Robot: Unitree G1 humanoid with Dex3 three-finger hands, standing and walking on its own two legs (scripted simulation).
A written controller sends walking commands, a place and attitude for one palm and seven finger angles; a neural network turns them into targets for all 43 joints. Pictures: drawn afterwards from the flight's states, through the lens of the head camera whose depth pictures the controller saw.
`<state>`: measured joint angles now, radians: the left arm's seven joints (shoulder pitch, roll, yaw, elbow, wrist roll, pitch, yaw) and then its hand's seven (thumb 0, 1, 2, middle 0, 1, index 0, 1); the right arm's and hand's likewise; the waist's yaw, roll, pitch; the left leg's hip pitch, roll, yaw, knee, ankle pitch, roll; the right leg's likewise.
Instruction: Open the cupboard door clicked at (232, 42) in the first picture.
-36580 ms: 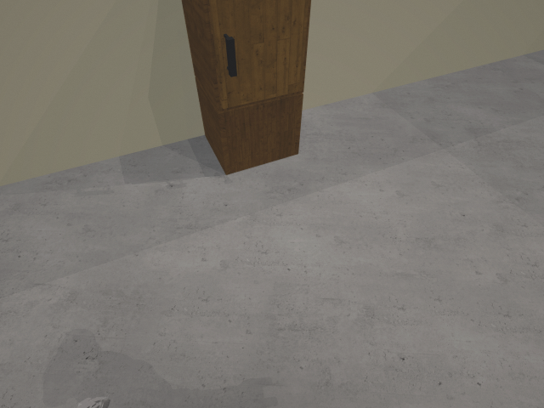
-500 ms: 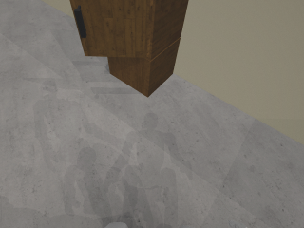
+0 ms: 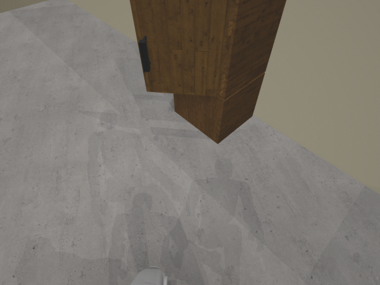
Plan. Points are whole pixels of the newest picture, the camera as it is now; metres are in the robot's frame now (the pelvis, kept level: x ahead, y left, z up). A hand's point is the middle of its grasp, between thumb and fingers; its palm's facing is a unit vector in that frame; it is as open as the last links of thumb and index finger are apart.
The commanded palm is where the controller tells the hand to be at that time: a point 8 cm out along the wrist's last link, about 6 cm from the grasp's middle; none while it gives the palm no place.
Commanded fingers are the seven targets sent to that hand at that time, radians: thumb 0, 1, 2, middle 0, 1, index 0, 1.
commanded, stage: take the last steps up to it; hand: left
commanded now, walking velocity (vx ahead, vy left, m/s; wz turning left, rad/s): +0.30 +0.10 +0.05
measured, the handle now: (146, 53) +1.06 +0.29 -0.11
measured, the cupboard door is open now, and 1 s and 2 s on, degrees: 40 40 40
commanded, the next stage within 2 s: come to a stop and stand still in 1.20 s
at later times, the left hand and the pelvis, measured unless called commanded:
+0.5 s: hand (110, 228) +0.27 +0.24 -0.16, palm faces +0.00 -0.98 -0.21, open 7.4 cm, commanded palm none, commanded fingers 0.00 0.90 0.90 -0.20 -0.30 -0.20 -0.30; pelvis +0.15 +0.06 -0.01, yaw -1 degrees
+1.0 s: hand (108, 229) +0.28 +0.26 -0.20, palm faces +0.09 -0.98 -0.16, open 7.3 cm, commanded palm none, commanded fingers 0.00 0.90 0.90 -0.20 -0.30 -0.20 -0.30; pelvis +0.34 +0.09 -0.02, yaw -1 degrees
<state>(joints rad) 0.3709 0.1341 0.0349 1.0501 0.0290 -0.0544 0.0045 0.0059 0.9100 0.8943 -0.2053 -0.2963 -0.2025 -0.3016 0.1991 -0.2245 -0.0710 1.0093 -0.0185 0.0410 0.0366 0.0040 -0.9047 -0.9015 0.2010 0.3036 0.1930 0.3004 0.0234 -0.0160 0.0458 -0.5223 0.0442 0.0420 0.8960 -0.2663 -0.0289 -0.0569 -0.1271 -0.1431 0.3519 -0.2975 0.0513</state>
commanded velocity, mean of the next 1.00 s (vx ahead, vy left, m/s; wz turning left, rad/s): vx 0.29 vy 0.04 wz -0.02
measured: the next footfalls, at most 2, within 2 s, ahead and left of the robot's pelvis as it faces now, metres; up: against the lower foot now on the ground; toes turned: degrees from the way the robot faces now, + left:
left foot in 0.12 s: +0.15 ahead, +0.16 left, +0.00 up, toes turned +8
right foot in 0.56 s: +0.27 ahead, -0.06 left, +0.00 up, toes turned -9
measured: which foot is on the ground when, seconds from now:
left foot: up 0.00-0.10, down 0.12-0.58, up 0.60-0.94, down 0.96-1.00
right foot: down 0.00-0.12, up 0.14-0.54, down 0.56-0.98, up 1.00-1.00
